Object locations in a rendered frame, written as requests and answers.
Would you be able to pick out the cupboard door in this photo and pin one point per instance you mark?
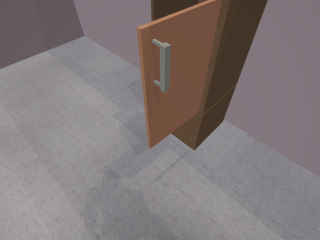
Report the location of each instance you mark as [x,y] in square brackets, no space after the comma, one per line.
[190,32]

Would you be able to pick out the handle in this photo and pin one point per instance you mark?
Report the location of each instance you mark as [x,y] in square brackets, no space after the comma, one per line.
[165,61]

